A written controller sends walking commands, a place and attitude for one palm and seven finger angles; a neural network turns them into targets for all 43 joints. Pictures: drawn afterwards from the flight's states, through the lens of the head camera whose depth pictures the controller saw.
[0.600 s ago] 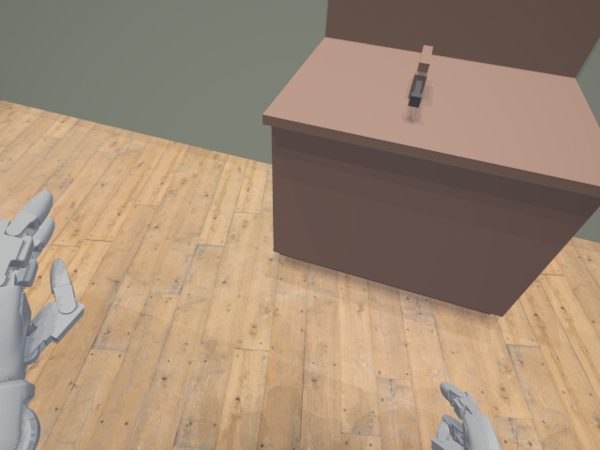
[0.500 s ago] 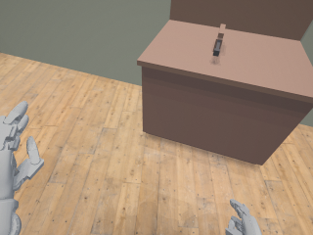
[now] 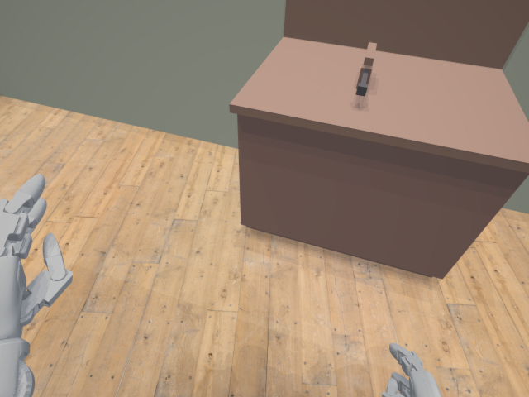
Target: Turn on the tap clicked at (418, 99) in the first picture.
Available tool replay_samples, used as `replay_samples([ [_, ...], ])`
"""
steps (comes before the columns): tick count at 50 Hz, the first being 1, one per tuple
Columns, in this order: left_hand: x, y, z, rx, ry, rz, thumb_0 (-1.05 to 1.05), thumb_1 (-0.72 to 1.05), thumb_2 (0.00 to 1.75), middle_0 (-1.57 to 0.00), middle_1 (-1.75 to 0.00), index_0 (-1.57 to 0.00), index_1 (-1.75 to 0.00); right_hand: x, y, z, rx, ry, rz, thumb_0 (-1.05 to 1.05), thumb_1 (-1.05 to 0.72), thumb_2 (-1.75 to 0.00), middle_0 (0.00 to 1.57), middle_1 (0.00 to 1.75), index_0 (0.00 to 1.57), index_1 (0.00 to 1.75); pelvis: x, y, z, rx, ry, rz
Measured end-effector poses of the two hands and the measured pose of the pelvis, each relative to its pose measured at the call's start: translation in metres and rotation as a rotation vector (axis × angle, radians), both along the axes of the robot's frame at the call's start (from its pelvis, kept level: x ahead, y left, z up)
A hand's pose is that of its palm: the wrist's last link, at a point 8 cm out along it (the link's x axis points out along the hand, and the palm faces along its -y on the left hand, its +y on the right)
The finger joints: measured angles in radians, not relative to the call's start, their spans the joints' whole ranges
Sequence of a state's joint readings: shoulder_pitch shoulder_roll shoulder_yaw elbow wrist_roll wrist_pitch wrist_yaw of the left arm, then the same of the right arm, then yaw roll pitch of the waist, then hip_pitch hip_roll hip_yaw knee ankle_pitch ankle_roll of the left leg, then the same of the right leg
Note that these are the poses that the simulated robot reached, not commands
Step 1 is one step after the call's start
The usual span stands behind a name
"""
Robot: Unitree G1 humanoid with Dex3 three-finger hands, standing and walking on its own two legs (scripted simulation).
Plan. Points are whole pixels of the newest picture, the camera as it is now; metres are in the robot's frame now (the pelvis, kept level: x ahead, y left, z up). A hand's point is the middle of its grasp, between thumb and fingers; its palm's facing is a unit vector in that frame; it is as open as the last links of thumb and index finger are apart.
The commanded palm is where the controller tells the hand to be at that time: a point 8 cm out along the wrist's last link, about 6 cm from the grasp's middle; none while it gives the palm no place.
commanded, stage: walk to a spot facing it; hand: left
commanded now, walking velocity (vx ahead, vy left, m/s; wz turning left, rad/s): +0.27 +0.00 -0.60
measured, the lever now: (361, 89) +0.97 -0.22 +0.03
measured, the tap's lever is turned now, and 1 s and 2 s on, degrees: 0 0 0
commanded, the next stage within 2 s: turn to face it in 0.62 s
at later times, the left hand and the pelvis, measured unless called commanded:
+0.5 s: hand (152, 204) +0.30 +0.18 +0.17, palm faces +0.26 -0.87 -0.41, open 7.4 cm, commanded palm +0.26 +0.23 +0.18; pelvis +0.06 -0.02 +0.00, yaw -9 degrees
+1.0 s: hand (273, 156) +0.43 +0.03 +0.16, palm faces +0.03 -0.86 -0.51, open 7.4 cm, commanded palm +0.39 +0.10 +0.18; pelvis +0.13 -0.09 -0.02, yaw -24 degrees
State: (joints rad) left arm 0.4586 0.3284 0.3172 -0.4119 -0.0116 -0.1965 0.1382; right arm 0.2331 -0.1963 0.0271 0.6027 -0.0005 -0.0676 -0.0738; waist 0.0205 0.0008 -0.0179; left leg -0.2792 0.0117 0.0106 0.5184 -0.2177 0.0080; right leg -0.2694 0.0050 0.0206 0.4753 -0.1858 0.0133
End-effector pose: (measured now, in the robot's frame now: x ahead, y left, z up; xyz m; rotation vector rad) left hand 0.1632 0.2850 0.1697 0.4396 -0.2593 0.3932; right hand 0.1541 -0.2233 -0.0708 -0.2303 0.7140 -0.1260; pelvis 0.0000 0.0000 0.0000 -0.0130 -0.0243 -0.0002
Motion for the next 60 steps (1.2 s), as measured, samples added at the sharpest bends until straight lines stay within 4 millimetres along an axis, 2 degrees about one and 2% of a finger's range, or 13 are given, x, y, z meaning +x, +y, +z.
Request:
replay_samples([
  [6, 0.010, -0.012, 0.002, 0.020, -0.021, -0.001, 0.02, 0.89, 0.90, -0.20, -0.31, -0.21, -0.30, -0.002, -0.010, -0.005, 0.019, -0.021, -0.034, 0.01, -0.90, -0.90, 0.21, 0.30, 0.20, 0.30, 0.004, -0.010, -0.005, 0.005, 0.002, -0.038],
  [13, 0.041, -0.052, 0.000, 0.011, -0.057, -0.069, 0.02, 0.89, 0.90, -0.20, -0.31, -0.21, -0.30, -0.004, -0.040, -0.024, 0.036, 0.017, -0.065, 0.01, -0.90, -0.90, 0.21, 0.30, 0.20, 0.30, 0.017, -0.032, -0.015, 0.014, 0.003, -0.071],
  [17, 0.062, -0.067, 0.003, -0.008, -0.037, -0.128, 0.02, 0.89, 0.90, -0.20, -0.31, -0.21, -0.30, -0.010, -0.059, -0.018, 0.007, 0.077, -0.104, 0.01, -0.90, -0.90, 0.21, 0.30, 0.20, 0.30, 0.027, -0.034, -0.005, 0.032, 0.017, -0.102],
  [22, 0.090, -0.067, 0.015, 0.061, -0.029, -0.192, 0.02, 0.88, 0.90, -0.21, -0.31, -0.22, -0.30, -0.010, -0.072, -0.006, -0.031, 0.103, -0.176, 0.01, -0.91, -0.90, 0.20, 0.30, 0.20, 0.30, 0.045, -0.031, 0.003, 0.042, 0.038, -0.135],
  [27, 0.120, -0.056, 0.016, 0.082, -0.078, -0.219, 0.01, 0.88, 0.90, -0.21, -0.31, -0.22, -0.30, 0.005, -0.072, -0.005, -0.066, 0.068, -0.239, 0.01, -0.91, -0.90, 0.20, 0.30, 0.20, 0.30, 0.070, -0.020, -0.007, 0.029, 0.026, -0.171],
  [31, 0.149, -0.058, 0.010, 0.059, -0.068, -0.224, 0.01, 0.88, 0.90, -0.21, -0.31, -0.21, -0.30, 0.021, -0.061, -0.004, -0.021, 0.021, -0.285, 0.01, -0.91, -0.90, 0.20, 0.30, 0.20, 0.30, 0.087, -0.021, -0.007, 0.037, 0.009, -0.231],
  [34, 0.171, -0.073, 0.011, 0.039, -0.052, -0.249, 0.02, 0.89, 0.90, -0.20, -0.31, -0.21, -0.30, 0.031, -0.051, -0.006, 0.029, 0.008, -0.285, 0.01, -0.91, -0.90, 0.20, 0.30, 0.20, 0.30, 0.099, -0.025, -0.002, 0.018, 0.008, -0.255],
  [39, 0.204, -0.115, 0.019, 0.073, -0.045, -0.336, 0.02, 0.89, 0.90, -0.20, -0.31, -0.21, -0.30, 0.041, -0.049, -0.016, 0.103, 0.018, -0.290, 0.01, -0.90, -0.90, 0.21, 0.30, 0.20, 0.30, 0.116, -0.041, -0.001, 0.012, 0.005, -0.305],
  [43, 0.229, -0.151, 0.022, 0.170, -0.042, -0.389, 0.02, 0.89, 0.90, -0.20, -0.31, -0.21, -0.30, 0.046, -0.069, -0.035, 0.149, 0.025, -0.318, 0.01, -0.90, -0.90, 0.21, 0.30, 0.20, 0.30, 0.129, -0.066, -0.012, 0.015, 0.003, -0.338],
  [46, 0.243, -0.178, 0.019, 0.210, -0.058, -0.417, 0.02, 0.89, 0.90, -0.20, -0.31, -0.21, -0.30, 0.047, -0.096, -0.055, 0.155, 0.048, -0.337, 0.01, -0.90, -0.90, 0.21, 0.30, 0.21, 0.30, 0.131, -0.081, -0.024, 0.013, -0.008, -0.360],
  [48, 0.249, -0.193, 0.016, 0.190, -0.045, -0.438, 0.01, 0.89, 0.90, -0.21, -0.31, -0.21, -0.30, 0.044, -0.115, -0.057, 0.142, 0.067, -0.366, 0.01, -0.90, -0.90, 0.21, 0.30, 0.20, 0.30, 0.131, -0.086, -0.024, 0.024, -0.013, -0.386],
  [54, 0.250, -0.224, 0.020, 0.198, -0.008, -0.539, 0.02, 0.88, 0.90, -0.21, -0.31, -0.22, -0.30, 0.025, -0.159, -0.035, 0.071, 0.068, -0.468, 0.01, -0.91, -0.90, 0.20, 0.30, 0.20, 0.30, 0.132, -0.097, -0.014, 0.046, -0.003, -0.445],
  [60, 0.248, -0.231, 0.044, 0.190, -0.102, -0.581, 0.01, 0.88, 0.90, -0.21, -0.31, -0.22, -0.30, 0.004, -0.178, -0.012, -0.002, 0.048, -0.533, 0.01, -0.91, -0.90, 0.20, 0.30, 0.20, 0.30, 0.136, -0.103, -0.006, 0.063, 0.007, -0.487],
])
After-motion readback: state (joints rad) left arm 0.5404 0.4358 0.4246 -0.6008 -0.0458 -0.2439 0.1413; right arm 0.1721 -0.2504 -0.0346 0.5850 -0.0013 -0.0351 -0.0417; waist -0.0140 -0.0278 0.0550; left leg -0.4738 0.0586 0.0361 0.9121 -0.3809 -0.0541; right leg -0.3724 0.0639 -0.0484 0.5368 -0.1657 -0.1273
